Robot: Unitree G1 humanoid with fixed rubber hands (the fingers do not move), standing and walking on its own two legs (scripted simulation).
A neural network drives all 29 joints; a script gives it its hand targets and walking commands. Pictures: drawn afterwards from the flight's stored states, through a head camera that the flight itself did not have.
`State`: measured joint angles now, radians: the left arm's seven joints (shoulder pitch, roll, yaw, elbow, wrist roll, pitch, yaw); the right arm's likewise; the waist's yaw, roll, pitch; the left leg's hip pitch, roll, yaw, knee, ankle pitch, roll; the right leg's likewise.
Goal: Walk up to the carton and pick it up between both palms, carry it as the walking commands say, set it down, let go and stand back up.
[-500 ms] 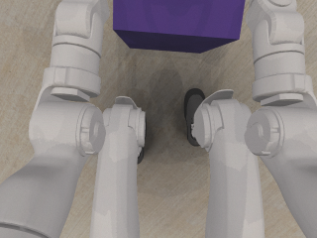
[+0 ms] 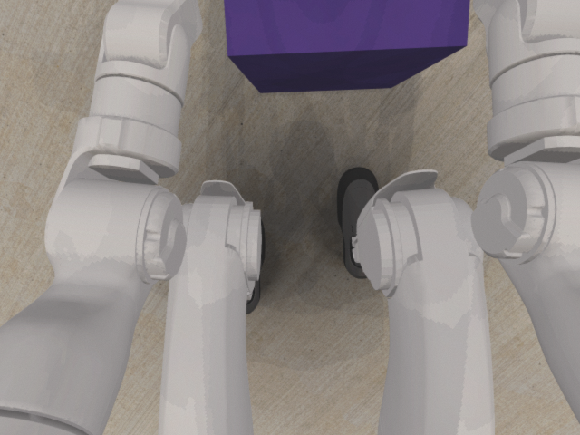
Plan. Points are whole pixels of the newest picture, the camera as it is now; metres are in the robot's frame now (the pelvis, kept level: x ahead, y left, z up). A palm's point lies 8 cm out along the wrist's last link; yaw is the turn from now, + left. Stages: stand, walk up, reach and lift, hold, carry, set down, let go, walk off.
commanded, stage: set down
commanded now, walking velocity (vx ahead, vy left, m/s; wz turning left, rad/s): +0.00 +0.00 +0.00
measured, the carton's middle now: out of the picture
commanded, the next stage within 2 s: none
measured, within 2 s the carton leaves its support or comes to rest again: rests again in 1.76 s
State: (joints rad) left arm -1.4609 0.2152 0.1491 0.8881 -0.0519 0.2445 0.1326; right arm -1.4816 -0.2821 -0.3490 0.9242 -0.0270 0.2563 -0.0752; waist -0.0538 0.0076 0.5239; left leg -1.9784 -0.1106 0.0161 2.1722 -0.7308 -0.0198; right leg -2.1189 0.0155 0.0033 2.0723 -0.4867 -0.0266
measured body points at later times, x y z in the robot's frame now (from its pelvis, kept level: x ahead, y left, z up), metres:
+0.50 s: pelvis +0.00 +0.00 -0.01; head +0.37 -0.03 +0.23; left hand +0.57 +0.09 -0.19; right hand +0.55 -0.21 -0.19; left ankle +0.08 +0.11 -0.37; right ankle +0.14 -0.11 -0.37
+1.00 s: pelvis +0.00 +0.00 -0.01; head +0.37 -0.03 +0.22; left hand +0.57 +0.09 -0.19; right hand +0.55 -0.22 -0.19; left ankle +0.08 +0.11 -0.37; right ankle +0.14 -0.11 -0.37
